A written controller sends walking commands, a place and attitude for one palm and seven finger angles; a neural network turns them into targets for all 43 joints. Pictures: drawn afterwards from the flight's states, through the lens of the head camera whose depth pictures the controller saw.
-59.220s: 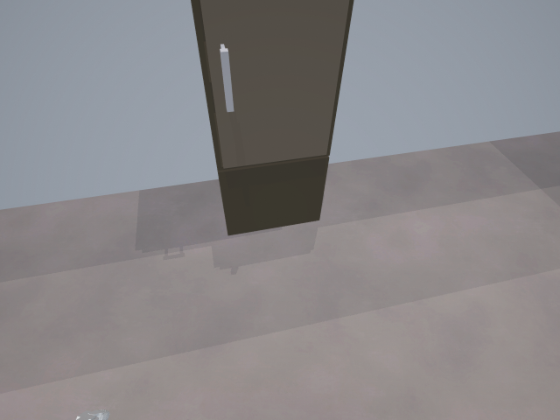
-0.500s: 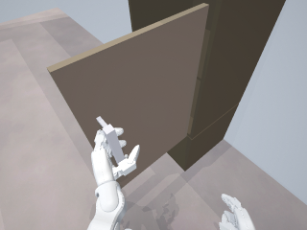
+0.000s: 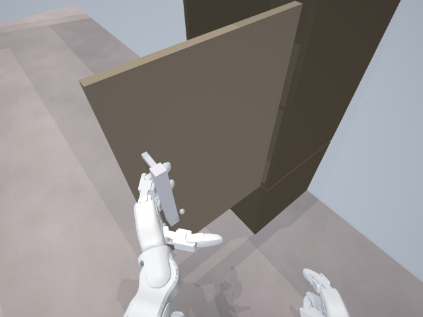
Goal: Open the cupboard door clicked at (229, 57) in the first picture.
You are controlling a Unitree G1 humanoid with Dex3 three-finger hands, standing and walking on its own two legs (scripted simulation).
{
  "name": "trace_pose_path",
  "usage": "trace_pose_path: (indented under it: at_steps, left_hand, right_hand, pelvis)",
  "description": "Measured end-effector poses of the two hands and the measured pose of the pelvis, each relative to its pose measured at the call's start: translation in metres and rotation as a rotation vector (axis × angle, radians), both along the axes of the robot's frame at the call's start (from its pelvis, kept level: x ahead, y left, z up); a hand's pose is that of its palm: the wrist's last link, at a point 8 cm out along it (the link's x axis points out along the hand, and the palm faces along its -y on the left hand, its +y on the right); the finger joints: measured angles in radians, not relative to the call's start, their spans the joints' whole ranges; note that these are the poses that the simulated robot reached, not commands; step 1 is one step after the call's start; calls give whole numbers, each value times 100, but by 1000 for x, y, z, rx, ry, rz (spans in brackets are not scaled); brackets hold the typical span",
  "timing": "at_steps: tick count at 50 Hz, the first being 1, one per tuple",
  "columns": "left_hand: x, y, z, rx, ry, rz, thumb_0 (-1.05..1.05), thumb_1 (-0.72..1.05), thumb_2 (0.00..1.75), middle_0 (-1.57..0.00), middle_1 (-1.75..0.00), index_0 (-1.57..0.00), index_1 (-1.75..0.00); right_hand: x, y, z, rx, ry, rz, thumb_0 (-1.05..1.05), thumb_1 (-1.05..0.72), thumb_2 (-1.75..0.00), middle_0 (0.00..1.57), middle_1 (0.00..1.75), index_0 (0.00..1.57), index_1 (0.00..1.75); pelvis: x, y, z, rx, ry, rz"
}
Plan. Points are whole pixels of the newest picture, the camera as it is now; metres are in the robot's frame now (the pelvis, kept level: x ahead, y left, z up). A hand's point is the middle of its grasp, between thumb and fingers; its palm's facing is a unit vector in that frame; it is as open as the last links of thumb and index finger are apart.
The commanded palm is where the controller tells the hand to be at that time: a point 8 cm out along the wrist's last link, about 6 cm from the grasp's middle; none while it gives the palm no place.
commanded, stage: slide the hand sideways off the handle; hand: left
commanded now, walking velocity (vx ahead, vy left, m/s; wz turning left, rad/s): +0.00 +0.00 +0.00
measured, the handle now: (161, 191) +0.34 +0.12 +0.06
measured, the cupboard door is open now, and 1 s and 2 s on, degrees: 89 92 92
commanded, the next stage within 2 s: draw the hand back to the body in 1.30 s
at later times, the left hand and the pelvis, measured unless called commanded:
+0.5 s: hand (175, 235) +0.25 +0.08 +0.06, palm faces -0.09 -1.00 +0.02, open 16.2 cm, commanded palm +0.22 +0.14 +0.06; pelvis -0.01 +0.02 +0.00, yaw -1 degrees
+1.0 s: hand (148, 258) +0.21 +0.12 +0.06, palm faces -0.04 -1.00 -0.03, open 16.3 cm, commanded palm +0.18 +0.18 +0.06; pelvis +0.00 +0.01 -0.01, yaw +0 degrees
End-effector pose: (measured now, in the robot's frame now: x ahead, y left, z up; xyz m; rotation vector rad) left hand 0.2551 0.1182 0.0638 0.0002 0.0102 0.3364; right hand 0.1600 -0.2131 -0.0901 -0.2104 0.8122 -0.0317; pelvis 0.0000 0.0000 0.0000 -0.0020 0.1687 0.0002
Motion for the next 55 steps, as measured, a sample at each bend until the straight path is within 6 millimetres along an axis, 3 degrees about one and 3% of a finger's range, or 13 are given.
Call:
trace_pose_path:
  at_steps: [7, 12, 16, 24, 38, 55]
  left_hand:
    - [-1, 3, 0, 14, -2, -23, -1, -50, 30, -37, -62, -37, -63]
    - [-6, 18, -2, 99, -28, -345, -1, -49, 30, -30, -49, -24, -49]
    - [-8, 22, -3, 37, -3, -498, -1, -50, 30, -23, -40, -17, -40]
    - [-20, 18, -3, -33, -2, -435, -1, -50, 30, -15, -32, -18, -34]
    - [-44, 40, -5, 15, 18, -410, -1, -50, 30, -16, -30, -16, -31]
    - [-78, 67, -3, 37, 47, -365, -1, -50, 30, -16, -30, -16, -30]
  right_hand:
    - [1, 9, 0, 1, -2, 14, 1, -90, -90, 20, 30, 20, 30]
    - [-3, 10, 0, -2, -15, 12, 1, -90, -90, 20, 30, 20, 30]
    - [-8, 10, 2, 1, -42, -15, 1, -90, -90, 20, 30, 20, 30]
    - [-11, 14, 12, 13, -94, -30, 1, -90, -90, 20, 30, 20, 30]
    - [1, 17, 9, 20, -115, -11, 1, -90, -90, 20, 30, 20, 30]
    - [15, -5, 7, 1, -156, -23, 1, -90, -90, 20, 30, 20, 30]
  pelvis:
    - [-2, 6, -1, -5, -2, 2]
    - [-7, 10, -4, -9, -6, 11]
    - [-10, 16, -4, -16, -16, 9]
    - [-8, 22, -4, -9, -8, -14]
    - [-2, 20, -10, -15, 6, -9]
    - [5, 5, -17, -12, 29, -1]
